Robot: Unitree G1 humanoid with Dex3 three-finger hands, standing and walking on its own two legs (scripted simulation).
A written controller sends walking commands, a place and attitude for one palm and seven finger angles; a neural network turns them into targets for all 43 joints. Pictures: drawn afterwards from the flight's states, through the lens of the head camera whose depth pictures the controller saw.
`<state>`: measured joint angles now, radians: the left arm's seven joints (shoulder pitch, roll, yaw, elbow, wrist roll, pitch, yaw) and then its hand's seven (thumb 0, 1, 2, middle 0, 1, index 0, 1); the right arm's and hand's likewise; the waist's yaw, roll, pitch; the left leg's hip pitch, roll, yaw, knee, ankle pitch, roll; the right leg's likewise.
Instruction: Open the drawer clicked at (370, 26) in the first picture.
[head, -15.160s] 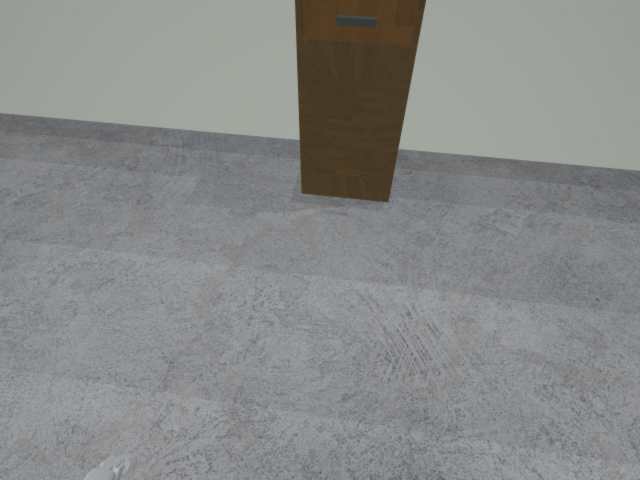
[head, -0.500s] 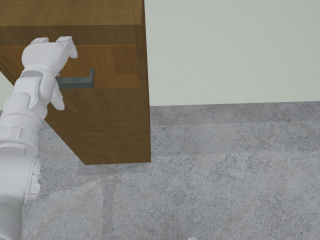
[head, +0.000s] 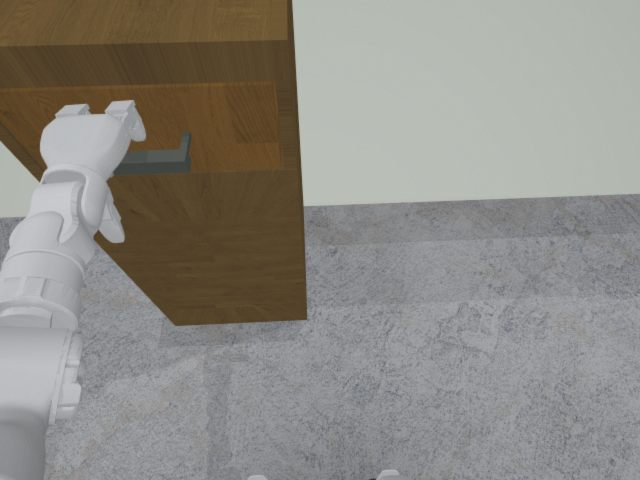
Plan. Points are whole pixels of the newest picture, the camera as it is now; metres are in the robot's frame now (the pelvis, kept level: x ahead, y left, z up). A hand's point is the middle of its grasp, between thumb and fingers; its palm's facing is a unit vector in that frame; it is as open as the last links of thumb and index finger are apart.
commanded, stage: lower the fingers behind the handle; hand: left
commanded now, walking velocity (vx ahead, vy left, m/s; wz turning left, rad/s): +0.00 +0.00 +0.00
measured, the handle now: (144, 151) +0.55 +0.24 +0.06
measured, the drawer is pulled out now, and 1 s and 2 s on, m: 0.00 0.00 0.00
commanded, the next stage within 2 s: close the thumb around the handle in 1.10 s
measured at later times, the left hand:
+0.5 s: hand (135, 189) +0.48 +0.24 +0.05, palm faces -0.03 +0.00 -1.00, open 13.9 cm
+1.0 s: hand (136, 191) +0.49 +0.25 +0.03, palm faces -0.05 -0.02 -1.00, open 13.8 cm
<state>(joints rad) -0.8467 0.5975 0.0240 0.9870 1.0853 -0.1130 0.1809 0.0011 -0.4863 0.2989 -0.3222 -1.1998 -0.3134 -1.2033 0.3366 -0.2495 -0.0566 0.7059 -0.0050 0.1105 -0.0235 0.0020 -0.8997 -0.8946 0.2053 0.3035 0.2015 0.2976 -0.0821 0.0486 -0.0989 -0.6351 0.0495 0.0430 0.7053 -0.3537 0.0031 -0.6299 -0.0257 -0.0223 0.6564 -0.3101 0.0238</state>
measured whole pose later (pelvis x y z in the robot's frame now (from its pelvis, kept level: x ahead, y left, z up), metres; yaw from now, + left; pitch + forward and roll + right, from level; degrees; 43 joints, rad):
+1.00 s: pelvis -0.01 +0.00 -0.01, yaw -1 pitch +20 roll -2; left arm -0.86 0.61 0.04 1.05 1.11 -0.16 0.23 0.00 -0.49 0.30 -0.30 -1.20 -0.31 -1.20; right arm 0.37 -0.27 -0.06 0.72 -0.02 0.10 -0.04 0.00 -0.90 -0.89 0.20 0.30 0.20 0.30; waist -0.13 0.04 -0.12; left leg -0.77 0.06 0.04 0.81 -0.39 0.00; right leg -0.76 -0.01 -0.02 0.75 -0.34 0.02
